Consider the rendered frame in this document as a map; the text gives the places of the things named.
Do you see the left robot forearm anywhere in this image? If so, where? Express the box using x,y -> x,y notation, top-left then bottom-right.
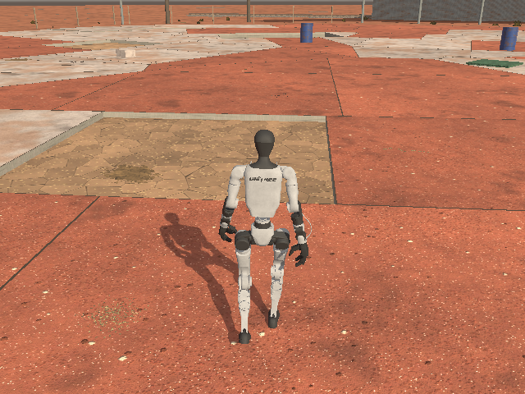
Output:
220,196 -> 235,228

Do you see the robot right hand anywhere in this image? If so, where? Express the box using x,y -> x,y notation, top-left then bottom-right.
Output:
289,242 -> 308,267

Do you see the right robot thigh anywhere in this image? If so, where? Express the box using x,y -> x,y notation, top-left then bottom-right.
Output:
271,228 -> 290,280

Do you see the robot left hand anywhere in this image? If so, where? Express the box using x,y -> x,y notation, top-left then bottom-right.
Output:
218,225 -> 237,242

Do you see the robot right upper arm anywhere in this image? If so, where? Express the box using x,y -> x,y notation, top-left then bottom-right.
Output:
281,166 -> 299,213

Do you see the robot left upper arm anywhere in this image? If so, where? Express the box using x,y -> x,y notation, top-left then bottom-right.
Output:
226,164 -> 247,208

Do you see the right robot forearm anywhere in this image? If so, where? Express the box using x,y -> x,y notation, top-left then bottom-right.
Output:
291,201 -> 307,244

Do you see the right robot shin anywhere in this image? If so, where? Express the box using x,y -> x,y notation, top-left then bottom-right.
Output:
270,266 -> 284,318

